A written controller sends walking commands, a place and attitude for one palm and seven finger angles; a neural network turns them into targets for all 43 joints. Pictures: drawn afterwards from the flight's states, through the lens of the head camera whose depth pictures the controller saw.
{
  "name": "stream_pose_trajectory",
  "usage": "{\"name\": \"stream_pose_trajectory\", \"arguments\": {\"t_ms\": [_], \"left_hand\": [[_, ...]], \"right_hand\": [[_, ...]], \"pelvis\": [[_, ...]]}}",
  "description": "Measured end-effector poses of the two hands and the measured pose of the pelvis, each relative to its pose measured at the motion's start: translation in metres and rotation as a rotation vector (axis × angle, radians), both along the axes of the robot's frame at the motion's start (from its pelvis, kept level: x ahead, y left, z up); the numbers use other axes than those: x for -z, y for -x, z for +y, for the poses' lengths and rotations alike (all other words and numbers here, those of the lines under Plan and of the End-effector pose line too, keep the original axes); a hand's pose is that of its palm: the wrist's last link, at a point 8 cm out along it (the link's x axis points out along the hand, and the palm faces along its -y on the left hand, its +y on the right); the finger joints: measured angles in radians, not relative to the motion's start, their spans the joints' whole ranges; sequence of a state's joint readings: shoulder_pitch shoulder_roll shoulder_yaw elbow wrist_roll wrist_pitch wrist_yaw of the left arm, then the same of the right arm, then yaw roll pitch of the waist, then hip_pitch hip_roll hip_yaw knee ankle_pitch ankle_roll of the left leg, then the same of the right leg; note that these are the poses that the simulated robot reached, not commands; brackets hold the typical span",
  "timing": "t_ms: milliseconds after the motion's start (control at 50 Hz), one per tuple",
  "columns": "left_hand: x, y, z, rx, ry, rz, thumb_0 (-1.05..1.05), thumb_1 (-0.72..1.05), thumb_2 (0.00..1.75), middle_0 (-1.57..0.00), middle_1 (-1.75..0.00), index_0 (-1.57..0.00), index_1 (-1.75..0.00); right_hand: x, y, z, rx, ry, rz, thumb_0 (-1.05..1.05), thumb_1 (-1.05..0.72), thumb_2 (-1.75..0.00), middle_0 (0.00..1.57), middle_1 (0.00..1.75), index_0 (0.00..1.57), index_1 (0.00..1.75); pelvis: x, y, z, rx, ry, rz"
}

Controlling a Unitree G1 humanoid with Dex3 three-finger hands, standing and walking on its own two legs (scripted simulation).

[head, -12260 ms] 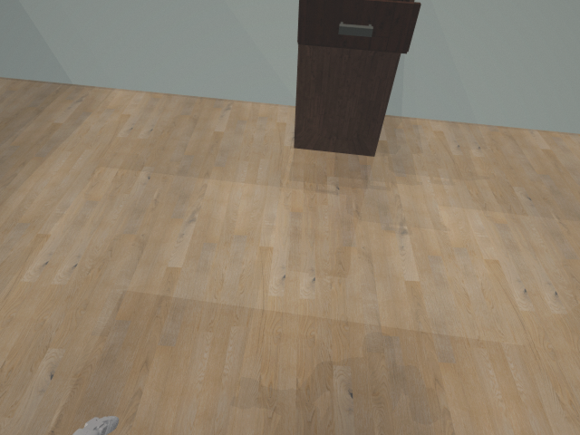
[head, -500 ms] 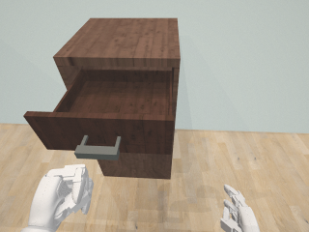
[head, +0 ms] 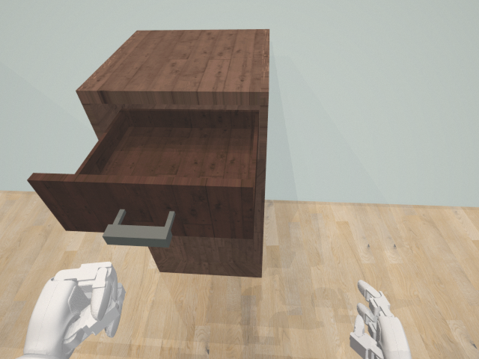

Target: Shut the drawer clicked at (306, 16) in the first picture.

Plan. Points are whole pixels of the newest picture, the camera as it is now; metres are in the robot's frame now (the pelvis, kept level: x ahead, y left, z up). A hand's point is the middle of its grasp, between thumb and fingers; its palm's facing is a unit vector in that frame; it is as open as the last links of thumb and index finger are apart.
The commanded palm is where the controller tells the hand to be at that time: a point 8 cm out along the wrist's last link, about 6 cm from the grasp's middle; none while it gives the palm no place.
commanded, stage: bring the fist close to the handle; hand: left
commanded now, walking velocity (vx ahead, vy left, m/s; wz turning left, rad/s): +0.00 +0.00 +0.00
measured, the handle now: (142, 225) +0.34 +0.23 +0.03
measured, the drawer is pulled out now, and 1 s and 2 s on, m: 0.27 0.27 0.24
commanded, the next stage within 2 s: push the drawer shut in 1.28 s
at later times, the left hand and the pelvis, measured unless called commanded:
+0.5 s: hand (133, 296) +0.19 +0.18 +0.07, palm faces +0.04 -1.00 -0.05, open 3.3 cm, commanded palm +0.16 +0.24 +0.07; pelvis -0.01 +0.01 -0.01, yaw +0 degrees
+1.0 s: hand (151, 280) +0.23 +0.18 +0.03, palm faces +0.01 -1.00 -0.03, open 3.3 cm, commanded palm +0.21 +0.24 +0.04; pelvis -0.01 +0.02 -0.03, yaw -1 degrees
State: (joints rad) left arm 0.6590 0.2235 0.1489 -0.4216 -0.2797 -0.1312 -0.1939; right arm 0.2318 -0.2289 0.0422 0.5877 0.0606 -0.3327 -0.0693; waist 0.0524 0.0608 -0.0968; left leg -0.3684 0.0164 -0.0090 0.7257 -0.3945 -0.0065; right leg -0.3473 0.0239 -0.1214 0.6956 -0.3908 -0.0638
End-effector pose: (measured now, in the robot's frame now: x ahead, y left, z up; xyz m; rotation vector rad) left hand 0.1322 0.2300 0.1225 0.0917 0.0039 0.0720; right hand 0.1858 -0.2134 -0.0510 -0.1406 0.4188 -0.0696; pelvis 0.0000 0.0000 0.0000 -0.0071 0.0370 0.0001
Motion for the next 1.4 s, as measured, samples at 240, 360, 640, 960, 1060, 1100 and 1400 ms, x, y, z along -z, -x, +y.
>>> {"name": "stream_pose_trajectory", "arguments": {"t_ms": [240, 360, 640, 960, 1060, 1100, 1400], "left_hand": [[0.023, -0.022, -0.005, 0.028, 0.016, 0.019, 0.02, 0.9, 0.9, -1.4, -1.6, -1.4, -1.6], [0.033, -0.03, 0.004, 0.008, 0.024, 0.023, 0.02, 0.9, 0.9, -1.4, -1.6, -1.4, -1.6], [0.06, -0.044, 0.008, 0.032, 0.045, 0.016, 0.02, 0.9, 0.9, -1.4, -1.6, -1.4, -1.6], [0.092, -0.08, 0.001, 0.067, 0.063, 0.007, 0.02, 0.9, 0.9, -1.4, -1.6, -1.4, -1.6], [0.084, -0.08, 0.003, 0.058, 0.048, 0.001, 0.02, 0.9, 0.9, -1.4, -1.6, -1.4, -1.6], [0.082, -0.078, 0.003, 0.056, 0.047, 0.003, 0.02, 0.9, 0.9, -1.4, -1.6, -1.4, -1.6], [0.086, -0.07, -0.005, 0.04, 0.027, -0.009, 0.02, 0.9, 0.9, -1.4, -1.6, -1.4, -1.6]], "right_hand": [[0.015, 0.019, -0.017, 0.017, 0.035, 0.085, 0.02, -0.9, -0.9, 0.2, 0.3, 0.2, 0.3], [0.022, 0.031, -0.022, 0.048, 0.045, 0.138, 0.02, -0.9, -0.9, 0.2, 0.3, 0.2, 0.3], [0.034, 0.035, -0.007, 0.043, 0.056, 0.185, 0.02, -0.9, -0.9, 0.2, 0.3, 0.2, 0.3], [0.056, 0.041, 0.007, 0.027, 0.064, 0.262, 0.01, -0.9, -0.9, 0.2, 0.3, 0.2, 0.3], [0.057, 0.046, 0.006, 0.045, 0.05, 0.281, 0.02, -0.9, -0.9, 0.2, 0.3, 0.2, 0.3], [0.057, 0.047, 0.006, 0.049, 0.046, 0.283, 0.02, -0.9, -0.9, 0.2, 0.3, 0.2, 0.3], [0.057, 0.039, -0.002, 0.034, 0.063, 0.27, 0.01, -0.9, -0.9, 0.2, 0.3, 0.2, 0.3]], "pelvis": [[0.002, 0.004, -0.005, -0.001, -0.006, 0.029], [0.004, 0.004, -0.002, 0.005, -0.007, 0.047], [0.014, 0.008, 0.013, 0.009, -0.002, 0.098], [0.032, 0.013, 0.024, 0.016, 0.005, 0.164], [0.031, 0.009, 0.025, 0.021, 0.007, 0.164], [0.03, 0.008, 0.026, 0.022, 0.006, 0.163], [0.035, 0.013, 0.017, 0.012, 0.005, 0.165]]}}
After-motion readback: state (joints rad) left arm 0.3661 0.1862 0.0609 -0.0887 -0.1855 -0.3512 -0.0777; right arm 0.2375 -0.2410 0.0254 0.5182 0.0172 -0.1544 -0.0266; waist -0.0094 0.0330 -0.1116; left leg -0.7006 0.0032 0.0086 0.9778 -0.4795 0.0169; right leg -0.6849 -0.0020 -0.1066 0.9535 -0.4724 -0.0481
